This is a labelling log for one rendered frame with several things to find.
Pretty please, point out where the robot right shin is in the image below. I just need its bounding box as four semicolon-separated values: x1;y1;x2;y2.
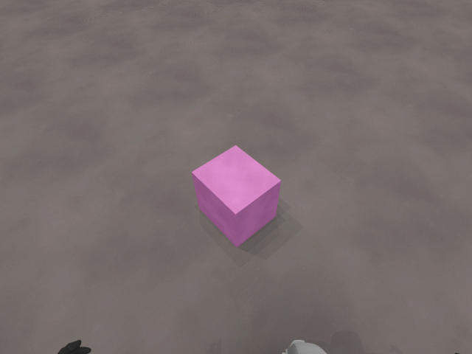
289;340;304;347

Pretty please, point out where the carton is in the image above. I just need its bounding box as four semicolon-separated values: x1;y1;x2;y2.
192;145;281;247

